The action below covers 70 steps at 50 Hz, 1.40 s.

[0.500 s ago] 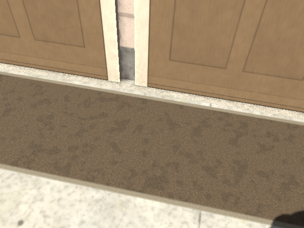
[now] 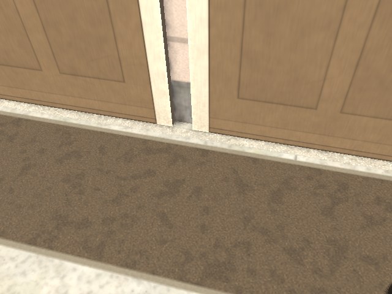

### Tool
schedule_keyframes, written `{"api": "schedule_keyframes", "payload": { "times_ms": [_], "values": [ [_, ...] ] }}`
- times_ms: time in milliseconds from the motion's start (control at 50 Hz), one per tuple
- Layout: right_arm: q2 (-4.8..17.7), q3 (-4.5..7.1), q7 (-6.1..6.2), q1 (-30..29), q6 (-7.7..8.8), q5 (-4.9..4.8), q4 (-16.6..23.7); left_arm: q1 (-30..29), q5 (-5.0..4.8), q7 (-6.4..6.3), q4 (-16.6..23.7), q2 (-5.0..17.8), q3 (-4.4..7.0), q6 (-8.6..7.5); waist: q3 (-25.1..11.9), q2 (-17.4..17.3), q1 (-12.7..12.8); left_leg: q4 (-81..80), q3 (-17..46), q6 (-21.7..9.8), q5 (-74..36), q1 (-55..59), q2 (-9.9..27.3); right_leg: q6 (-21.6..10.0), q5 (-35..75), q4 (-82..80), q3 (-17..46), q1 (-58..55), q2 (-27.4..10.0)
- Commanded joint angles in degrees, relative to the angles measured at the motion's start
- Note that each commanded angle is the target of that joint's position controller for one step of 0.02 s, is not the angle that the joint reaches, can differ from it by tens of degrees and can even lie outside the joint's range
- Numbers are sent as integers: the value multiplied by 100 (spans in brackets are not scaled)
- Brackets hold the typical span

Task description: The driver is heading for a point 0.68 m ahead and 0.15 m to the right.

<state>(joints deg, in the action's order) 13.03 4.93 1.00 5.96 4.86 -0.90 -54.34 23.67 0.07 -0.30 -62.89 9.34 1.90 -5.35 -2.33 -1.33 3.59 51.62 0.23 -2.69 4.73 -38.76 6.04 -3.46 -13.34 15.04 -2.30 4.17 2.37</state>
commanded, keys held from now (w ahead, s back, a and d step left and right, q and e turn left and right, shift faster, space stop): w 0.08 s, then w+e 0.84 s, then no key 0.08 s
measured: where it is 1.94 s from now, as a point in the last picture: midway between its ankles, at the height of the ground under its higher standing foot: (262, 254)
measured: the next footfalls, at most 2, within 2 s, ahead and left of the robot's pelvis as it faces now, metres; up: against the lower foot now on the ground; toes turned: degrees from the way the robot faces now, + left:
left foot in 0.24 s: +0.30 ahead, +0.17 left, +0.00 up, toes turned +0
right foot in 0.80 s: +0.53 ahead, -0.14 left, +0.00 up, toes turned -24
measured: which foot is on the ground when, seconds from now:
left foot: up 0.00-0.22, down 0.24-0.80, up 0.82-1.00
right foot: down 0.00-0.24, up 0.26-0.78, down 0.80-1.00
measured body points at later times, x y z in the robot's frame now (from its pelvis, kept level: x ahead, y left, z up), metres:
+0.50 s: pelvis +0.25 +0.07 +0.00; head +0.27 +0.07 +0.45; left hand +0.42 +0.33 -0.13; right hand +0.23 -0.19 -0.14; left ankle +0.26 +0.17 -0.75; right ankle +0.32 -0.11 -0.66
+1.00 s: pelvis +0.50 -0.06 -0.01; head +0.53 -0.09 +0.44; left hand +0.70 +0.15 -0.12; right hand +0.52 -0.38 -0.12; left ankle +0.59 +0.10 -0.66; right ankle +0.49 -0.13 -0.75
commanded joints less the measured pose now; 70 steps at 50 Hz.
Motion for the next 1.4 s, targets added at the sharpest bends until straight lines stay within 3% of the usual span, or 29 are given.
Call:
{"api": "schedule_keyframes", "payload": {
  "times_ms": [20,140,180,220,240,260,280,300,340,400,460,680,740,780,800,820,840,860,920,1000,1040,1140,1220,1240,1260,1280,1300,1340,1400],
  "values": [
    [39,-91,-67,-833,38,-20,484,29,-24,-75,255,1040,167,-45,636,519,-11,-1104,-93,124,-599,-280,-85,-719,1224,-830,932,95,-1361],
    [235,-156,-246,-1615,101,-81,809,315,-135,-71,100,1028,233,39,935,540,57,-2000,-66,4,-409,47,-208,-721,1487,-498,953,-406,-1653],
    [470,-80,-271,-1266,163,-73,779,111,-136,-71,161,1187,300,74,704,669,-240,-2268,-130,-106,-120,840,-382,-636,2370,-49,1011,-447,-1704],
    [968,172,-202,352,193,-61,334,-189,-112,-51,292,1103,277,93,-280,658,-1034,-2260,-184,-365,-79,3188,-527,-368,3613,1639,715,146,-1243],
    [1465,300,-130,1537,187,40,135,-239,-2,-28,491,869,191,80,-1294,8,-1385,-2127,1085,-701,155,5145,674,-144,1870,3535,433,1470,-776],
    [1679,293,-166,1750,150,114,51,489,-133,3,506,86,9,-41,-2178,-1628,-956,-2998,3678,-1509,1065,6661,2001,164,-1845,5435,467,3382,86],
    [1101,158,-156,1620,137,112,105,212,-299,14,420,717,177,-135,-1868,-1157,-1073,-3443,3923,-1380,1753,6199,1805,99,-1851,6203,1096,3890,-195],
    [788,63,-141,1025,157,60,205,-349,-350,-9,611,970,259,-148,-976,-871,-974,-3541,2932,-1062,1744,5340,1646,11,-1306,6336,898,4231,-507],
    [403,-55,-183,257,204,112,277,-713,-225,-107,698,898,338,-46,-219,-305,-587,-3948,1671,-777,956,3638,1236,-26,-398,5909,762,3657,-952],
    [291,-69,-172,228,217,174,90,-498,-252,-95,746,536,363,187,85,-443,-252,-4342,640,-670,420,2833,962,-100,-91,5473,813,3176,-1140],
    [546,-9,-62,413,217,213,-13,-951,-197,-88,1000,621,411,290,345,-230,-224,-4508,145,-744,-31,2818,1019,-22,536,4998,945,3715,-1131],
    [985,112,91,1381,10,81,-172,-2857,-149,316,1870,557,250,285,909,-15,-755,-4229,-1168,-534,-849,4256,1183,-81,1212,2488,87,4051,-886],
    [1211,190,94,1248,-83,-2,-77,-2692,-156,390,2049,777,329,307,621,-315,-492,-3337,-1429,-402,-3205,4502,1225,-334,254,2293,-432,3177,-448],
    [1335,208,106,1038,-173,-49,19,-1360,-192,366,1796,1212,575,303,-121,-428,272,-1470,-1637,-198,-4611,4207,1009,-647,265,1844,-699,1328,115],
    [1261,172,121,1023,-156,13,125,-330,-191,258,1526,1728,817,325,-684,-92,693,192,-1631,90,-3366,2888,797,-941,428,1656,77,-538,-134],
    [337,-92,36,1368,6,270,457,-329,-199,176,1509,2305,873,318,-1002,1500,70,2330,-1338,472,2136,189,-259,-1831,-71,1322,3111,-2328,-1605],
    [575,-104,-62,1013,339,37,677,-49,-51,155,1706,2193,768,222,-1943,1071,230,3216,168,438,2890,-617,-767,-2325,-707,224,5312,-2886,-2289],
    [860,-19,-98,237,512,-217,875,-170,15,130,1653,1822,670,151,-1223,751,401,3181,412,281,2348,-1260,-459,-1923,41,57,4463,-2635,-2098],
    [1064,63,8,498,400,97,706,-1418,-1,100,1994,1180,446,22,-409,261,-383,1793,458,229,1331,-50,240,-1329,1990,14,2429,-288,-1459],
    [762,-5,46,537,-15,273,833,-1485,-1,59,1952,1372,420,-118,-190,258,-657,751,153,531,970,564,40,-1178,4628,29,1346,630,-1140],
    [704,-56,35,322,-85,239,928,-1427,-22,-35,1891,1367,400,-10,-240,359,-605,80,86,640,311,609,-49,-1005,4882,110,1026,613,-962],
    [652,-174,-82,-622,120,130,1112,-1180,65,-87,1842,1461,386,183,-103,595,-66,-1993,-117,522,-1349,1385,-400,-589,3270,180,937,569,-837],
    [1087,-118,-50,168,188,315,878,-1782,88,-168,1983,1277,299,346,-419,755,-630,-2718,46,66,-1349,2146,-417,-311,3590,1180,1186,-21,-862],
    [1346,-51,-5,529,243,417,692,-1684,103,-150,1910,1143,255,326,-637,622,-723,-2814,94,-27,-2244,2825,-288,-165,3694,1773,1126,88,-567],
    [1569,-66,19,785,294,508,729,-1334,193,-134,1931,960,166,291,-1188,29,-592,-2451,781,-466,-4447,4086,454,126,2194,2723,1076,760,-165],
    [1309,-174,102,615,250,619,680,-531,161,-124,1731,695,81,250,-1554,-1201,-236,-2499,2005,-1476,-5510,4889,1566,551,-997,3770,1100,1688,76],
    [653,-298,13,615,167,448,615,-733,13,-48,1668,1161,162,234,-1589,-1239,-407,-2814,2163,-1579,-4481,4648,1541,637,-2564,4179,1115,1903,34],
    [580,-353,8,163,5,273,623,-1368,24,-95,1724,1313,207,497,-1052,-484,-424,-3207,1925,-1173,-1964,3891,1229,793,-2253,4406,1076,2115,-314],
    [905,-285,43,-536,-152,389,591,-1464,89,-158,1604,1024,135,731,-172,-564,-261,-3953,1287,-565,1153,1947,700,799,-1461,2796,780,1076,-510]
  ]
}}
